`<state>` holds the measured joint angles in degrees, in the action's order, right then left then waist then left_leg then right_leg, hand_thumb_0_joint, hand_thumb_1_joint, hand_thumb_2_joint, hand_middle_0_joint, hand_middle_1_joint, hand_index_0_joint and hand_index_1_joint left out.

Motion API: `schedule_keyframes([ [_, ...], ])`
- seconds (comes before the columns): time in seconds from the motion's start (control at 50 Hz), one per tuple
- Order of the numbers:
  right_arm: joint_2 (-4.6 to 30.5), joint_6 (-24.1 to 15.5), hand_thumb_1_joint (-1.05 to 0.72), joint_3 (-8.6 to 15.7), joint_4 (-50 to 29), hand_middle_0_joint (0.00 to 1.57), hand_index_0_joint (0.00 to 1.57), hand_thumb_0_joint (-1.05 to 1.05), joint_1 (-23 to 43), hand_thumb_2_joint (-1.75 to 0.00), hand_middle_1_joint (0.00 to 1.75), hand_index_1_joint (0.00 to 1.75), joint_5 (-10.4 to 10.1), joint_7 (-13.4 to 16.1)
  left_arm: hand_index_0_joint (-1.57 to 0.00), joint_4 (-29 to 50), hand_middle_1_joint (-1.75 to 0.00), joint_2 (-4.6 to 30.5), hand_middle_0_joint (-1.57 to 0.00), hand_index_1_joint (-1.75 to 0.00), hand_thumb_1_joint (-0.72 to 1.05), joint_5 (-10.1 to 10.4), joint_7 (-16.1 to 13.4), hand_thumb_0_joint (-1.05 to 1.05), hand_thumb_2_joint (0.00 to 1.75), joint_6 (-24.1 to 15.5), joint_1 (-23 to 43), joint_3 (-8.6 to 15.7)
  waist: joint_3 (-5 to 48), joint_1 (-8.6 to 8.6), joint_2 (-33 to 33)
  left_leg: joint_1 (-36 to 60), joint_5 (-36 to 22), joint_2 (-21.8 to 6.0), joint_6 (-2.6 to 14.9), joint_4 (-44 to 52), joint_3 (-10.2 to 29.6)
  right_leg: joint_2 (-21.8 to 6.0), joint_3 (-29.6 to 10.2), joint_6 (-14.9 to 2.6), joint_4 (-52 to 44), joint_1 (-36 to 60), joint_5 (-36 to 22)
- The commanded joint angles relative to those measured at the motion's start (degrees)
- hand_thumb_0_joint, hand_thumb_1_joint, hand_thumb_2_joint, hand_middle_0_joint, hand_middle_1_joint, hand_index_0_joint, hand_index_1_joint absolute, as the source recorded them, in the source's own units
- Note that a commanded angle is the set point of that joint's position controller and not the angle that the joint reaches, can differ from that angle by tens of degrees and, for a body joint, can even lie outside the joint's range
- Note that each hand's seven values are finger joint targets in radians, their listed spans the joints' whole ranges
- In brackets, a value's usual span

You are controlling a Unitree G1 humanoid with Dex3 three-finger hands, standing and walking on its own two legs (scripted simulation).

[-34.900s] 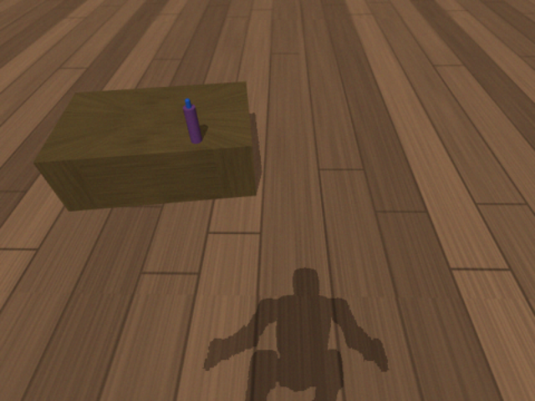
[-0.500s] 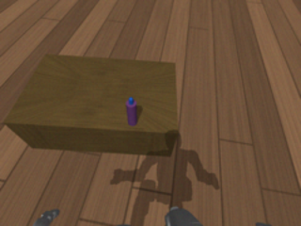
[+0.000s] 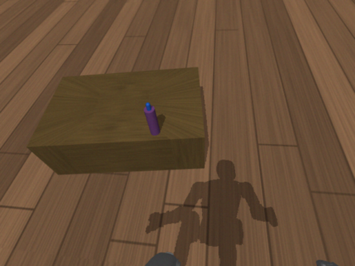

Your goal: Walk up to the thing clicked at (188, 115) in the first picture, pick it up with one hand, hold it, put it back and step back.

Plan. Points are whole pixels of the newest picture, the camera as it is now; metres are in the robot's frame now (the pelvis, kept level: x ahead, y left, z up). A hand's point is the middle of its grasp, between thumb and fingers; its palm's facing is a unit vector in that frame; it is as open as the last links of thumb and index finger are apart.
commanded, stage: step back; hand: left
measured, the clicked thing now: (151, 118) +0.82 +0.21 -0.33
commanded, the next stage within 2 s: stand in 1.72 s
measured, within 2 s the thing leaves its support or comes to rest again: neither
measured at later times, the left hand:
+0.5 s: hand out of the picture -0.09 +0.24 -0.16, palm faces +0.00 -0.92 -0.39, open 7.4 cm
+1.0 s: hand out of the picture -0.25 +0.24 -0.14, palm faces +0.11 -0.91 -0.40, open 7.4 cm
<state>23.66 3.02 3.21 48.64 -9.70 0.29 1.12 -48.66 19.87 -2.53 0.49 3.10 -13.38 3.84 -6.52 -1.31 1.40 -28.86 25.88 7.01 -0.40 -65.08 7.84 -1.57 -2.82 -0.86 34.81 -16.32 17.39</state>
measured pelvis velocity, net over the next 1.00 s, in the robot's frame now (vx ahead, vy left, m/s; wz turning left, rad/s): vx -0.28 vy -0.05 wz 0.10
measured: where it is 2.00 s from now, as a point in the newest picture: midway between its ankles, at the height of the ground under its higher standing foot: outside the picture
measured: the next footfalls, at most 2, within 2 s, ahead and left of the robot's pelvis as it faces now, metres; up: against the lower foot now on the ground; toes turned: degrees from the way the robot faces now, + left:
left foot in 0.16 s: -0.04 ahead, +0.12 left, +0.00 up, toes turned +2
right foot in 0.50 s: -0.18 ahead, -0.14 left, +0.00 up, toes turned +4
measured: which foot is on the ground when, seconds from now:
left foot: up 0.00-0.14, down 0.16-0.54, up 0.56-0.82, down 0.84-1.00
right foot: down 0.00-0.20, up 0.22-0.48, down 0.50-1.00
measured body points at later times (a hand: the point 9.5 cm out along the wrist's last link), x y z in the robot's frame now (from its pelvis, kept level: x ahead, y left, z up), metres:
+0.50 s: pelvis -0.17 -0.04 -0.02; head -0.11 -0.03 +0.43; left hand -0.09 +0.28 -0.14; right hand -0.01 -0.35 -0.12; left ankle -0.08 +0.11 -0.73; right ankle -0.21 -0.16 -0.74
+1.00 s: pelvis -0.28 -0.05 +0.00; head -0.28 -0.05 +0.45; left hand -0.25 +0.29 -0.12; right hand -0.19 -0.34 -0.13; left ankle -0.30 +0.08 -0.73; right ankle -0.23 -0.16 -0.71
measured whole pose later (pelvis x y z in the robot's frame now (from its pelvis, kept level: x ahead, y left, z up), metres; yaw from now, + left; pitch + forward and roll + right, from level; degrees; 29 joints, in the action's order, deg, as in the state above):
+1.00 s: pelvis -0.28 -0.05 +0.00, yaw +6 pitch -3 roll +1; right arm 19.5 1.2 2.2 55.7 -13.7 3.0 -1.4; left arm -54.4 23.2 -1.4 0.9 0.8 -14.1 3.5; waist -2.4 -0.6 -0.7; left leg -11.2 18.6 0.8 1.0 -32.1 1.6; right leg -1.5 0.3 -1.0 44.2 -20.4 25.1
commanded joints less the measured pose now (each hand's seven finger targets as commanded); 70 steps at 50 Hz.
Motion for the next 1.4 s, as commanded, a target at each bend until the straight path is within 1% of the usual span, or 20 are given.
schedule_keyframes([
  [0.0, 8.15, -2.17, -0.9, 1.53, -4.27, 0.2, 0.2, 0.0, 0.15, -0.9, 0.3, 0.3, -0.12, 1.14, -0.2, 7.5, -0.3, 14.24, -0.2, -0.3, 0.9, -0.31, -2.28, 0.0, 0.9, -1.9, 3.48, 4.37, 5.58, -1.12, -11.69, -1.64, 2.74, -1.49, -0.97, 7.74, -1.94, -9.6, -7.34, -9.6, -7.5, 9.82, -24.58],
  [0.08, 7.23, -3.19, -0.9, 1.61, -4.14, 0.2, 0.2, 0.0, -1.67, -0.9, 0.3, 0.3, 0.82, 1.03, -0.2, 7.68, -0.3, 14.37, -0.2, -0.3, 0.9, 0.53, -2.69, 0.0, 0.9, -0.97, 1.68, 4.36, 11.69, -2.17, -13.33, 2.41, 1.01, -5.29, -0.2, 28.77, -6.21, -11.81, -8.2, -9.92, 0.43, 20.55, -35.86],
  [0.14, 9.6, -3.25, -0.9, 3.3, -1.64, 0.2, 0.2, 0.0, -6.92, -0.9, 0.3, 0.3, 1.53, 1.02, -0.2, 9.5, -0.3, 13.65, -0.2, -0.3, 0.9, 1.54, -2.02, 0.0, 0.9, 0.26, 5.5, 3.14, 12.54, 0.61, -8.78, 17.27, -21.35, -7.66, 2.14, 43.53, -3.75, -8.82, -6.74, -5.13, 5.63, 7.02, -23.29],
  [0.18, 18.7, -2.81, -0.9, 4.9, -3.49, 0.2, 0.2, 0.0, -1.55, -0.9, 0.3, 0.3, 2.03, 0.48, -0.2, 10.39, -0.3, 11.41, -0.2, -0.3, 0.9, 2.36, -2.09, 0.0, 0.9, 0.29, 5.98, 2.55, 10.89, 0.24, 10.22, 20.7, -36.21, -26.82, 13.41, 44.09, 18.55, 5.99, 1.49, -0.59, 20.68, -10.94, 15.79],
  [0.2, 21.07, -3.0, -0.9, 5.27, -4.04, 0.2, 0.2, 0.0, -1.64, -0.9, 0.3, 0.3, 2.05, 0.6, -0.2, 10.25, -0.3, 13.31, -0.2, -0.3, 0.9, 1.69, -2.68, 0.0, 0.9, 0.35, 9.34, 3.55, 9.23, 3.55, 12.58, 11.35, -35.23, -32.36, 19.4, 45.52, 24.99, 4.75, -5.89, 0.06, 31.04, -7.14, 21.8],
  [0.28, 12.43, -2.93, -0.9, 2.76, -5.25, 0.2, 0.2, 0.0, 5.18, -0.9, 0.3, 0.3, 2.22, 1.03, -0.2, 6.05, -0.3, 13.54, -0.2, -0.3, 0.9, 2.3, -1.7, 0.0, 0.9, 0.45, 3.47, 3.73, 6.03, -1.62, 4.72, 10.88, -35.37, -20.54, 13.04, 41.37, 3.97, 7.35, -7.39, -0.24, 38.9, -8.61, 11.87],
  [0.46, 13.38, 0.25, -0.9, 3.08, -5.14, 0.2, 0.2, 0.0, 3.4, -0.9, 0.3, 0.3, 1.0, -0.27, -0.2, 1.11, -0.3, 11.41, -0.2, -0.3, 0.9, 1.18, -1.96, 0.0, 0.9, -2.61, -2.71, 2.78, 13.84, -0.24, 10.38, 20.93, -33.12, -17.55, 9.97, 29.02, -0.18, 3.74, 5.36, 1.1, -13.52, 5.45, -3.59],
  [0.5, 8.84, 0.29, -0.9, 1.62, -6.47, 0.2, 0.2, 0.0, 4.02, -0.9, 0.3, 0.3, 0.21, -0.45, -0.2, 0.67, -0.3, 17.69, -0.2, -0.3, 0.9, 0.02, -2.06, 0.0, 0.9, -3.12, -2.95, 4.38, 11.79, -0.02, -3.33, 2.53, -11.79, -9.0, 4.0, 20.05, -1.66, -6.23, -12.84, -2.55, -12.5, 11.15, -8.32],
  [0.54, 9.98, 0.64, -0.9, 3.26, -7.5, 0.2, 0.2, 0.0, 6.59, -0.9, 0.3, 0.3, 0.36, 0.89, -0.2, 4.07, -0.3, 25.41, -0.2, -0.3, 0.9, -0.03, -2.29, 0.0, 0.9, -2.99, 3.36, 6.02, 4.66, -3.04, -15.06, 1.33, 10.24, -4.16, -0.18, -1.08, 3.27, -25.11, -32.75, -17.36, -18.86, -10.57, -6.95],
  [0.62, 9.11, 0.02, -0.9, 2.27, -3.11, 0.2, 0.2, 0.0, 1.03, -0.9, 0.3, 0.3, -0.13, 0.32, -0.2, 4.11, -0.3, 16.24, -0.2, -0.3, 0.9, -0.12, -2.74, 0.0, 0.9, -3.67, 8.22, 3.94, 5.1, 2.12, -6.74, 0.16, 0.99, -0.66, 0.06, -5.49, 2.01, -11.02, -7.88, -10.09, -7.99, -1.12, -22.71],
  [0.74, 8.24, -1.93, -0.9, 2.01, -3.14, 0.2, 0.2, 0.0, 3.49, -0.9, 0.3, 0.3, 1.48, -0.54, -0.2, 2.23, -0.3, 17.35, -0.2, -0.3, 0.9, -0.65, -2.29, 0.0, 0.9, -3.91, 0.55, 4.68, 8.38, -3.43, -13.15, 1.37, 5.56, -6.35, -0.91, 22.62, -4.21, -12.26, -12.22, -10.4, -9.99, 12.61, 4.81],
  [0.8, 8.28, -2.86, -0.9, 2.9, 0.88, 0.2, 0.2, 0.0, -3.4, -0.9, 0.3, 0.3, 1.88, -0.95, -0.2, 2.57, -0.3, 18.22, -0.2, -0.3, 0.9, 0.25, -1.58, 0.0, 0.9, -3.05, 3.84, 4.04, 8.35, 0.55, -14.23, 19.44, -3.65, -5.96, 1.32, 44.54, -7.97, -11.83, -10.21, -7.67, -7.37, 1.34, 7.05],
  [0.82, 9.08, -3.21, -0.9, 3.65, 2.4, 0.2, 0.2, 0.0, -4.32, -0.9, 0.3, 0.3, 2.2, -0.8, -0.2, 2.41, -0.3, 14.71, -0.2, -0.3, 0.9, 0.17, -1.48, 0.0, 0.9, -2.93, 2.06, 2.67, 8.57, 0.36, -7.93, 25.67, -5.89, -6.09, 2.05, 46.41, -4.35, -8.8, -6.76, -5.25, -1.81, -4.19, 7.07],
  [0.86, 16.06, -3.68, -0.9, 4.4, 0.9, 0.2, 0.2, 0.0, -1.07, -0.9, 0.3, 0.3, 2.76, -0.79, -0.2, 2.24, -0.3, 10.65, -0.2, -0.3, 0.9, 1.62, -1.4, 0.0, 0.9, -3.17, 2.85, 1.55, 5.45, 1.01, 9.64, 22.74, 21.22, -25.43, 10.76, 54.33, 25.36, 1.54, 5.17, 0.37, 12.49, -19.51, 13.85],
  [0.88, 18.45, -3.68, -0.9, 4.63, 0.71, 0.2, 0.2, 0.0, 1.57, -0.9, 0.3, 0.3, 2.18, -1.16, -0.2, 1.29, -0.3, 16.34, -0.2, -0.3, 0.9, 0.83, -1.51, 0.0, 0.9, -3.46, 6.92, 3.14, 0.73, 2.59, 8.01, 6.75, 27.4, -28.17, 14.77, 55.8, 26.65, -2.02, -0.64, 0.48, 16.67, -10.85, 15.49],
  [0.94, 10.37, -4.34, -0.9, 2.13, 0.23, 0.2, 0.2, 0.0, 6.68, -0.9, 0.3, 0.3, 2.47, -1.25, -0.2, -1.18, -0.3, 13.58, -0.2, -0.3, 0.9, 1.75, 0.05, 0.0, 0.9, -4.45, 2.49, 2.6, -0.47, -1.19, 5.92, 8.66, 8.86, -17.18, 8.85, 49.89, 6.9, -0.63, 2.1, -0.22, 7.77, -4.02, 6.51],
  [1.02, 10.07, -3.23, -0.9, 2.44, 1.56, 0.2, 0.2, 0.0, 5.08, -0.9, 0.3, 0.3, 1.85, -1.94, -0.2, -4.48, -0.3, 11.86, -0.2, -0.3, 0.9, 1.21, -0.59, 0.0, 0.9, -5.55, -1.1, 2.66, 2.78, -1.71, 6.48, 6.7, 8.31, -14.83, 6.13, 42.01, 2.02, 2.98, 6.27, -0.23, -9.47, 9.49, 0.61],
  [1.1, 9.76, -2.38, -0.9, 2.88, 2.03, 0.2, 0.2, 0.0, 1.71, -0.9, 0.3, 0.3, 2.09, -1.26, -0.2, -3.54, -0.3, 22.08, -0.2, -0.3, 0.9, -0.36, -1.51, 0.0, 0.9, -6.79, 1.5, 4.9, -2.33, -1.26, -6.82, -0.33, 6.93, -7.44, 1.13, 11.83, -1.01, -22.0, -33.17, -12.27, -27.46, -2.71, 38.85],
  [1.32, 7.61, -4.63, -0.9, 3.31, 5.86, 0.2, 0.2, 0.0, -4.21, -0.9, 0.3, 0.3, 2.1, -1.75, -0.2, -2.79, -0.3, 13.88, -0.2, -0.3, 0.9, 0.8, -0.61, 0.0, 0.9, -5.93, 5.22, 1.61, 6.88, 2.3, -5.24, 21.46, -9.51, -6.9, 0.88, 41.3, -7.78, -7.49, -2.31, -5.09, -6.21, -3.75, 0.66],
  [1.38, 14.92, -5.27, -0.9, 3.85, 4.02, 0.2, 0.2, 0.0, 1.27, -0.9, 0.3, 0.3, 2.49, -0.97, -0.2, -4.15, -0.3, 12.52, -0.2, -0.3, 0.9, 2.04, -0.92, 0.0, 0.9, -4.97, 4.35, 1.1, 5.9, 1.29, 7.24, 14.76, 2.35, -26.05, 11.18, 50.33, 18.42, 0.05, 2.04, 0.08, 10.35, -6.91, 12.93],
])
